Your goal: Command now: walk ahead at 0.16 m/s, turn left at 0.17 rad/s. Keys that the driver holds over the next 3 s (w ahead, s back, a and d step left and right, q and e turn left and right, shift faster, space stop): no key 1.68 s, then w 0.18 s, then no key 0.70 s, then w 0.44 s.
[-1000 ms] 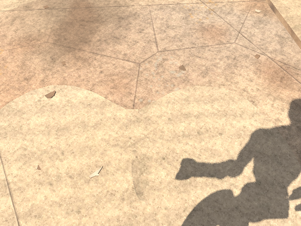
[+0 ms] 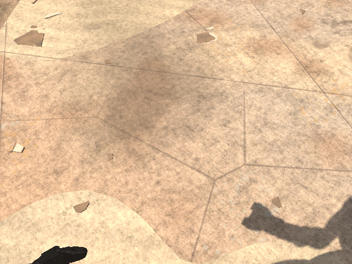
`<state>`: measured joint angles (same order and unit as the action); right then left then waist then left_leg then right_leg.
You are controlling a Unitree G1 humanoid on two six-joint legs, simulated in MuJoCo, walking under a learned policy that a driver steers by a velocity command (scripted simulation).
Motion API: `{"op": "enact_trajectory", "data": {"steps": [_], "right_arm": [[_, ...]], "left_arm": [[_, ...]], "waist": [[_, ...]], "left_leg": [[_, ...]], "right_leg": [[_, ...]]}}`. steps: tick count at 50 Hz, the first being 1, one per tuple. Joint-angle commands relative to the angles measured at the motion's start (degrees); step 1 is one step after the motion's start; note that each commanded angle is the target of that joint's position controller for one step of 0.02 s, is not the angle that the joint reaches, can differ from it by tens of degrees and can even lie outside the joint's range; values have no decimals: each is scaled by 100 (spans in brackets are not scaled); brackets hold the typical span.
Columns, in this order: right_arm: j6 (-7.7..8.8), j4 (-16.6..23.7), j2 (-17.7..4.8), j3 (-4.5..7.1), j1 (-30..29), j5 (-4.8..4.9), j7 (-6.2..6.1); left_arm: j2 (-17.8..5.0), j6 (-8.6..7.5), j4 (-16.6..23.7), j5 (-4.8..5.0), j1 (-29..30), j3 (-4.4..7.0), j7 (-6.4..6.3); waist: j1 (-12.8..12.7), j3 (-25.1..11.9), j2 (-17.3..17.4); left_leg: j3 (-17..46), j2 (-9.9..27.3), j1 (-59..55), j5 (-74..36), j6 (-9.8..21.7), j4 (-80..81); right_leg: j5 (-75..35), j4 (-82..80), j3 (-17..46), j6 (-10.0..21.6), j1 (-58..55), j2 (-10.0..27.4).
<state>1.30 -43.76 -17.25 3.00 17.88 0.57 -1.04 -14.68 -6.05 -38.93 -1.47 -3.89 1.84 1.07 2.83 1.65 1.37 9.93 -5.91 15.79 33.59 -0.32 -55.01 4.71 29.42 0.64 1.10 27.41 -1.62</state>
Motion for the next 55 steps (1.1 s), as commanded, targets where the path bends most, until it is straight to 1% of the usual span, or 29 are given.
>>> {"op": "enact_trajectory", "data": {"steps": [1,2,3,4,5,6,7,8,9,10,11,12,13,14,15,16,17,19,22,27,33,40,48,55], "right_arm": [[-144,304,-748,149,226,38,-39],[-251,369,-662,147,34,-7,-69],[-330,374,-505,118,52,-17,-82],[-360,310,-347,76,160,-33,-97],[-347,243,-224,43,251,-58,-108],[-320,198,-165,18,268,-81,-106],[-306,151,-174,20,285,-83,-98],[-305,99,-184,27,308,-86,-86],[-308,53,-166,26,313,-102,-68],[-316,66,-179,27,204,-156,-54],[-320,178,-300,33,1,-250,-58],[-325,324,-573,70,-201,-259,-87],[-320,209,-713,124,-364,-201,-81],[-272,249,-436,70,-475,-192,-61],[-218,208,-298,29,-474,-216,-60],[-161,201,-295,26,-484,-206,-60],[-104,174,-281,26,-452,-178,-58],[-45,107,-291,29,-302,-138,-69],[-43,55,-281,27,-276,-118,-84],[-66,-68,-248,23,-282,-100,-89],[-63,-305,-203,22,-289,-93,-94],[-60,-638,-164,12,-271,-94,-113],[-53,-1008,-118,-21,-199,-96,-137],[-44,-1289,-50,-65,-82,-96,-149]], "left_arm": [[-578,166,121,76,-758,145,-18],[-472,208,137,37,-376,80,-14],[-501,256,109,4,-137,80,-10],[-575,292,80,-21,4,113,-9],[-615,314,46,-31,26,135,-19],[-636,329,-3,-17,-34,148,-38],[-643,344,-55,14,-100,151,-53],[-638,364,-90,57,-83,145,-65],[-616,387,-111,95,-30,128,-72],[-539,398,-163,112,-90,93,-67],[-401,388,-255,87,-245,37,-49],[-379,383,-287,18,-336,19,-24],[-354,399,-294,20,-465,38,-28],[-455,410,-334,2,-325,50,-53],[-450,414,-357,34,-318,63,-73],[-421,425,-423,54,-377,62,-100],[-428,427,-469,48,-451,67,-113],[-395,410,-552,61,-493,70,-118],[-391,418,-671,98,-470,81,-123],[-432,493,-905,126,-454,108,-162],[-476,578,-1205,143,-389,134,-231],[-477,641,-1550,151,-307,150,-280],[-440,670,-1893,150,-308,145,-309],[-392,677,-2117,149,-400,126,-329]], "waist": [[-448,-1328,-512],[-297,-930,-538],[-127,-677,-764],[-51,-567,-952],[-35,-624,-1054],[-68,-776,-1067],[-77,-936,-1026],[-43,-1013,-945],[11,-997,-881],[11,-902,-803],[-48,-737,-622],[-216,-473,-215],[-461,-219,494],[-333,-39,426],[-335,-7,404],[-344,5,364],[-334,-53,306],[-292,-246,162],[-269,-362,29],[-280,-377,-108],[-303,-327,-125],[-314,-210,-105],[-321,-75,-112],[-326,29,-123]], "left_leg": [[-91,530,1831,85,-339,-1553],[-148,726,1620,-117,-368,-1113],[-294,850,1181,-239,-379,-431],[-542,786,691,-373,-405,145],[-680,737,347,-479,-415,601],[-717,736,106,-769,-401,992],[-746,733,-124,-1188,-374,1354],[-791,724,-397,-1682,-324,1779],[-868,684,-723,-2202,-245,2266],[-867,666,-958,-2479,-143,2628],[-555,910,-1092,-2714,-1,2826],[-147,1309,-872,-2498,200,3059],[-177,1207,7,-1171,378,3107],[-259,1053,368,-709,338,3240],[-294,1032,443,-841,240,3260],[-345,986,387,-1243,155,3191],[-376,973,238,-1630,110,3081],[-424,953,-2,-2236,83,2891],[-475,912,-130,-2693,87,2765],[-532,862,-206,-3024,79,2731],[-603,812,-257,-3113,62,2807],[-679,765,-279,-2917,44,2959],[-747,725,-241,-2560,32,3116],[-791,697,-171,-2284,31,3216]], "right_leg": [[-1589,-650,2376,1309,-2838,2009],[-1120,-863,2080,1202,-2101,1824],[-809,-1083,1715,1054,-1464,1540],[-868,-1197,1314,981,-1004,1271],[-1126,-1191,1086,1004,-882,1159],[-1313,-1148,1012,1057,-961,1168],[-1263,-1101,1002,1094,-1059,1214],[-947,-1053,964,1077,-1050,1224],[-368,-1030,908,1000,-917,1178],[486,-1055,871,812,-743,1051],[1384,-1057,837,490,-488,900],[2108,-855,630,207,-363,617],[1869,-744,211,8,-793,265],[1537,-543,187,-75,-1083,253],[1297,-459,189,-35,-1186,271],[1068,-408,217,21,-1216,308],[796,-358,205,53,-1211,302],[275,-259,194,84,-1308,317],[-215,-147,189,79,-1464,335],[-552,-74,205,72,-1637,359],[-632,-92,221,60,-1774,375],[-448,-201,212,40,-1820,363],[-117,-342,189,15,-1791,331],[152,-437,175,-1,-1733,305]]}}
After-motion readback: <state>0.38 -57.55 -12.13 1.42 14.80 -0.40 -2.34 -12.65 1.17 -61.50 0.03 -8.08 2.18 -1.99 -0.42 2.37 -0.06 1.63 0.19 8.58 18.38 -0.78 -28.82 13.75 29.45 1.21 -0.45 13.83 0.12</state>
